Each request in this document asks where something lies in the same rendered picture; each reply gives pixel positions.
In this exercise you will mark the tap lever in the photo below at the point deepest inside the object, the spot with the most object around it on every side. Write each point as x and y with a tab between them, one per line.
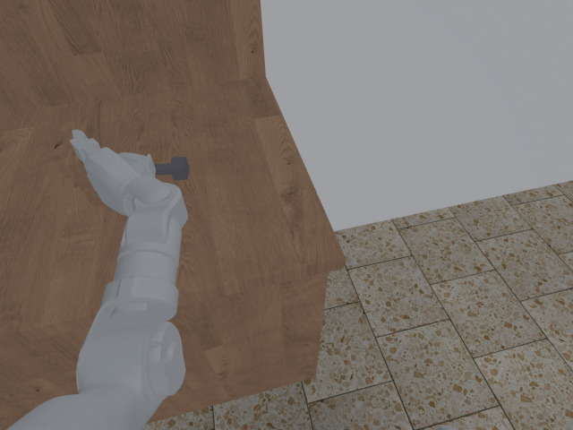
178	168

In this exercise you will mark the counter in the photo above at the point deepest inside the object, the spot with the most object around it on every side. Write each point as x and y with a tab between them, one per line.
169	78

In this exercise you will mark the left robot forearm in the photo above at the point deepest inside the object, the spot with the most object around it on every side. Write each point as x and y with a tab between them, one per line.
143	287

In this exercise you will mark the robot left upper arm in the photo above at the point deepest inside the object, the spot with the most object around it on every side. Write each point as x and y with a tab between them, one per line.
125	371

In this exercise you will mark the left robot hand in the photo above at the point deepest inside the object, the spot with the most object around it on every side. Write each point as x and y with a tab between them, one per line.
109	172

